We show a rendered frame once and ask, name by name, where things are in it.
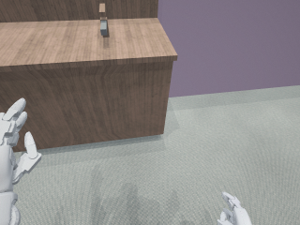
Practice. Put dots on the left robot forearm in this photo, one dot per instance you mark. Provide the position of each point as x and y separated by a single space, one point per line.
9 213

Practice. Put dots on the counter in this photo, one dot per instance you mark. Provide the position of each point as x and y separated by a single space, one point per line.
80 86

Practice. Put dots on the robot right hand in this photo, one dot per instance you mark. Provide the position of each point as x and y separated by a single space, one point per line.
238 215

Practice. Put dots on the robot left hand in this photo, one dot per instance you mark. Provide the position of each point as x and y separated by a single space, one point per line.
10 125

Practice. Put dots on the tap lever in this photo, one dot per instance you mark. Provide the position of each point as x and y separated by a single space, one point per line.
103 28

